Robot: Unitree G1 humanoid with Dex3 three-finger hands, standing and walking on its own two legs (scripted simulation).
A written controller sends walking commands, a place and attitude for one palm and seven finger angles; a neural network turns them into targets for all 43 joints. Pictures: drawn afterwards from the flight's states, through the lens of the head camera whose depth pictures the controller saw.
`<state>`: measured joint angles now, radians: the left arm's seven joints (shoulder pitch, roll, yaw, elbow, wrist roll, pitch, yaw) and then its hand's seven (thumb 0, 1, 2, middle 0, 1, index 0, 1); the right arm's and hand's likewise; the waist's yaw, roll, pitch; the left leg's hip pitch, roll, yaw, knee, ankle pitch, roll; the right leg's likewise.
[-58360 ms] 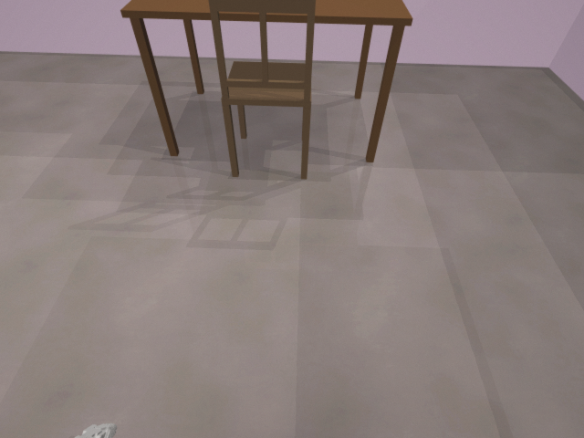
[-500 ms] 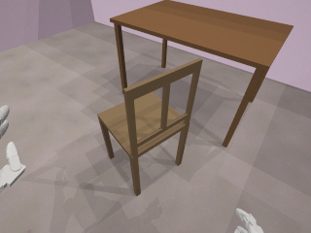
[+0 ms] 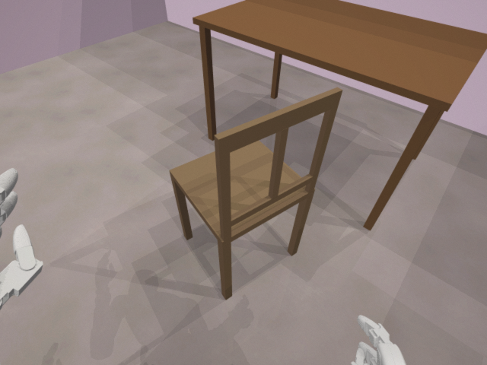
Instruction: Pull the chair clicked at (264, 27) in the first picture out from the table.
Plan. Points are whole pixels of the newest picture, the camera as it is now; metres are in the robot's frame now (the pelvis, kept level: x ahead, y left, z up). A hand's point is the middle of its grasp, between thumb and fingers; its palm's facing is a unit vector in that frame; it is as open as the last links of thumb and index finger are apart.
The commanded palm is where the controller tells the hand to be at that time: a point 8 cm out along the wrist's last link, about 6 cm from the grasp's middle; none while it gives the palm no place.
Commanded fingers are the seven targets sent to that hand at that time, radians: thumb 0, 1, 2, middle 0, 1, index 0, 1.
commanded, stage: stop stepping back and stand still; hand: left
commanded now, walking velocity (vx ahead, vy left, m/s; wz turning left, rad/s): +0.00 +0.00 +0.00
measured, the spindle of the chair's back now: (277, 165) +0.66 -0.06 -0.10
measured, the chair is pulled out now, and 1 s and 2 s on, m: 0.53 0.53 0.53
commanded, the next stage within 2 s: let the arm hang, fingers relaxed in 0.56 s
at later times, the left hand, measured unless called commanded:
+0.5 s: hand (52, 227) +0.25 +0.27 +0.15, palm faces +0.37 -0.80 -0.47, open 7.4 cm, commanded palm +0.19 +0.31 +0.18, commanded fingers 0.00 0.90 0.90 -0.20 -0.30 -0.20 -0.30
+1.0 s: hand out of the picture +0.08 +0.18 -0.17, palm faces +0.04 -0.98 -0.18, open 6.9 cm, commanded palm none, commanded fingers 0.00 0.90 0.90 -0.20 -0.30 -0.20 -0.30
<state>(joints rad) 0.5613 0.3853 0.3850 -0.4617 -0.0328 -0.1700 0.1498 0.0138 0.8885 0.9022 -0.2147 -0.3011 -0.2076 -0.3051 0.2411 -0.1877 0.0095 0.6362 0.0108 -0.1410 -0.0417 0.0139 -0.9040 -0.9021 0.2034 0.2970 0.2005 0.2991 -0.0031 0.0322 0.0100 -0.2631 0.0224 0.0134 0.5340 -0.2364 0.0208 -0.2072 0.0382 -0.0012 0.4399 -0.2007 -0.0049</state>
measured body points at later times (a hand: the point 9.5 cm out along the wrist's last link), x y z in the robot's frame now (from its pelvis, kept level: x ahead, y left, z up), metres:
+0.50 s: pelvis +0.04 +0.01 +0.01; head +0.07 +0.02 +0.46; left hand +0.22 +0.31 +0.18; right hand +0.22 -0.23 -0.07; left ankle +0.03 +0.10 -0.74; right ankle +0.03 -0.12 -0.74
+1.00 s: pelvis +0.04 +0.00 +0.00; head +0.06 +0.02 +0.45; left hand +0.07 +0.23 -0.16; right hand +0.07 -0.24 -0.14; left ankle +0.03 +0.10 -0.74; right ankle +0.03 -0.12 -0.74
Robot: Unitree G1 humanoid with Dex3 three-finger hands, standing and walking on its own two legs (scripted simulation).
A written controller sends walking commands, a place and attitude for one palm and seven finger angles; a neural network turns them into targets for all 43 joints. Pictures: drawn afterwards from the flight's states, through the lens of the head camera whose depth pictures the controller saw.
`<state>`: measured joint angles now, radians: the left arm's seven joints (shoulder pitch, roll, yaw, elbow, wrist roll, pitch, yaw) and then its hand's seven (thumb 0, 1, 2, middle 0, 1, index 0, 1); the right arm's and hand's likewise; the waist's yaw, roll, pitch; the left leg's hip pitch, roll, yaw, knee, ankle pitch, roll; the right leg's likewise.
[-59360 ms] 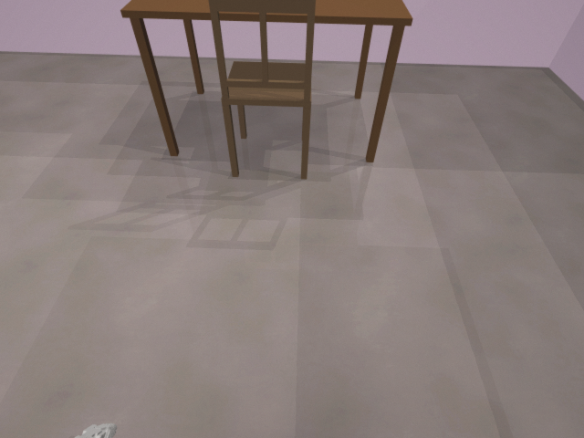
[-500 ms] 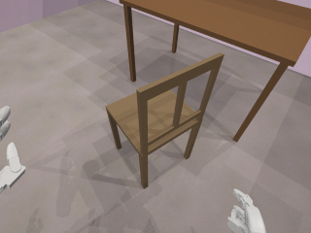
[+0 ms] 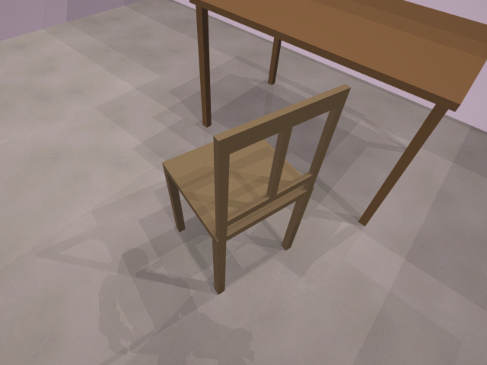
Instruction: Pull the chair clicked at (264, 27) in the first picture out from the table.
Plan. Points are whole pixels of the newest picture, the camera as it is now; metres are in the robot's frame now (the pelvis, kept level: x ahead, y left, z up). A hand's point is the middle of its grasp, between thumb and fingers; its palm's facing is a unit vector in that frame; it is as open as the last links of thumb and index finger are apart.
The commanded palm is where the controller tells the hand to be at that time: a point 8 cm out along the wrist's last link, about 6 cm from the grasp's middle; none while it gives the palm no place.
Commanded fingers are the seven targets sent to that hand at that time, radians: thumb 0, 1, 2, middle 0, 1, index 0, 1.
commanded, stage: let the arm hang, fingers relaxed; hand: left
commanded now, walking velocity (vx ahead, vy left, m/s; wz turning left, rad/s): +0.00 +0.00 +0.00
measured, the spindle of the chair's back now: (277, 164) +0.62 -0.06 -0.10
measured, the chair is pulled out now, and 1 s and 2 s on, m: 0.53 0.53 0.53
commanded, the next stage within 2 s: look to check the result in 0.76 s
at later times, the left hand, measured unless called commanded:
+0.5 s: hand out of the picture -0.01 +0.17 -0.17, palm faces -0.01 -0.98 -0.19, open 7.3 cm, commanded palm none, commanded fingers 0.00 0.90 0.90 -0.20 -0.30 -0.20 -0.30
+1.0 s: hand out of the picture -0.02 +0.16 -0.17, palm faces +0.00 -0.99 -0.17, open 7.4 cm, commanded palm none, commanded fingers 0.00 0.90 0.90 -0.20 -0.30 -0.20 -0.30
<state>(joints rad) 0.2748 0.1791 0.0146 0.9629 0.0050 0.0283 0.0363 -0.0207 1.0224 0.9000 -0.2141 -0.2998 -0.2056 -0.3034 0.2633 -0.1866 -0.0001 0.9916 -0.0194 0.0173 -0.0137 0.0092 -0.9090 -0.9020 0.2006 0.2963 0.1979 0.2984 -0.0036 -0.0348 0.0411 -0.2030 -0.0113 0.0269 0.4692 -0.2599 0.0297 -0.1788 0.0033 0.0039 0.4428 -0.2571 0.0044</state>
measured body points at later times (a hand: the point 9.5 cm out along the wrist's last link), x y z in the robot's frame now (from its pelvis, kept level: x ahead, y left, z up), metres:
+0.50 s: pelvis -0.01 +0.01 +0.00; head -0.01 +0.00 +0.45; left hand -0.01 +0.22 -0.15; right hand -0.03 -0.20 -0.16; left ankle -0.01 +0.10 -0.74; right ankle -0.01 -0.12 -0.74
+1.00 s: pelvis +0.00 +0.01 +0.01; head +0.01 +0.00 +0.45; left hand -0.01 +0.21 -0.16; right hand -0.04 -0.21 -0.16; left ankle -0.01 +0.10 -0.74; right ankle -0.01 -0.12 -0.74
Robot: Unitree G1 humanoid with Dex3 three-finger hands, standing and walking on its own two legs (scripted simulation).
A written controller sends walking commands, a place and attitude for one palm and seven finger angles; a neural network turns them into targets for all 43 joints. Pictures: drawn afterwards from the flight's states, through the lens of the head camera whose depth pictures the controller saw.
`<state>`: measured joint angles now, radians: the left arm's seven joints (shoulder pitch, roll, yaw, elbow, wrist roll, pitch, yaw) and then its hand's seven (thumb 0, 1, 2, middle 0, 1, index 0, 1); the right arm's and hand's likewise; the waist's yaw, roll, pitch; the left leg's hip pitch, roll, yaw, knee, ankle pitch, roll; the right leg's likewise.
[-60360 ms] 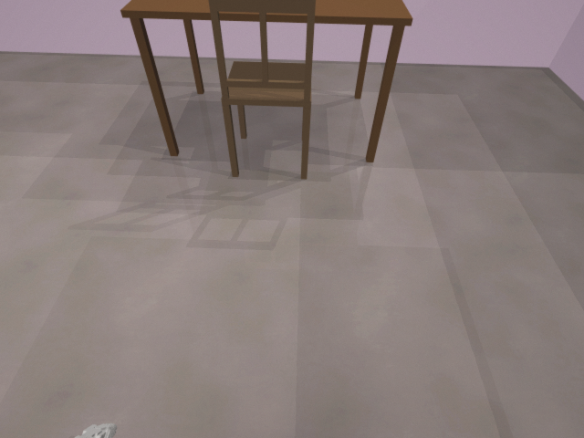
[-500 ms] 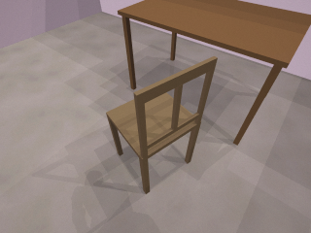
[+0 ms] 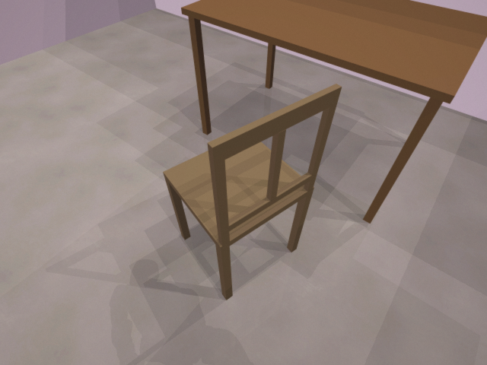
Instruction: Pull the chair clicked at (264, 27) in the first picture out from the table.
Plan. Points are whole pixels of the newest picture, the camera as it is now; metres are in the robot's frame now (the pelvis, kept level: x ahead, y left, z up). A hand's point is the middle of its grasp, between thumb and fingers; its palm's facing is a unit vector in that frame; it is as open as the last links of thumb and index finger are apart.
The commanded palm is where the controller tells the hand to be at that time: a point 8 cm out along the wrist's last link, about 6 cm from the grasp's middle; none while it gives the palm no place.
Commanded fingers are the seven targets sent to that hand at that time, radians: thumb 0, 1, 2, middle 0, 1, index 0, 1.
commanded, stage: look to check the result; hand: left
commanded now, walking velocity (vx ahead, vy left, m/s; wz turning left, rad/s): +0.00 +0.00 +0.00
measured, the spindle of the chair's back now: (275, 167) +0.63 -0.05 -0.11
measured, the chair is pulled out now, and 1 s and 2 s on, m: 0.53 0.53 0.53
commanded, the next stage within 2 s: stand and wait in 0.54 s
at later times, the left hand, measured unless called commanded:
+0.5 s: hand out of the picture +0.00 +0.15 -0.18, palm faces +0.04 -0.98 -0.18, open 7.4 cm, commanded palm none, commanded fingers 0.00 0.90 0.90 -0.20 -0.30 -0.20 -0.30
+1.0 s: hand out of the picture +0.00 +0.15 -0.18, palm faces +0.04 -0.98 -0.18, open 7.4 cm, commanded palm none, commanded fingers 0.00 0.90 0.90 -0.20 -0.30 -0.20 -0.30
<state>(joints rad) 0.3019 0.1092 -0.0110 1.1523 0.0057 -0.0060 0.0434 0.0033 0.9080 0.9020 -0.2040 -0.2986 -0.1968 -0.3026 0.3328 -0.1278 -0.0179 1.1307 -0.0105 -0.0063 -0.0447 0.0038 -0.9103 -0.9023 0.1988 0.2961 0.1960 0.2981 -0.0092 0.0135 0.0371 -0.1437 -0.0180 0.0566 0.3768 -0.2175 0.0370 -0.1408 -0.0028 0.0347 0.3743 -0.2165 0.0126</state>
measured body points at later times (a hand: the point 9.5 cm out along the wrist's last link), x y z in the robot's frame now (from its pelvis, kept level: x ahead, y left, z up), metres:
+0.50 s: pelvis +0.01 +0.00 +0.00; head +0.02 -0.01 +0.45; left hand +0.00 +0.21 -0.16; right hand -0.01 -0.21 -0.17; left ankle -0.01 +0.09 -0.75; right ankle -0.01 -0.13 -0.75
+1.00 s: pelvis +0.02 +0.00 +0.00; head +0.04 -0.01 +0.45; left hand +0.00 +0.20 -0.16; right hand +0.00 -0.21 -0.16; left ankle -0.01 +0.09 -0.75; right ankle -0.01 -0.13 -0.75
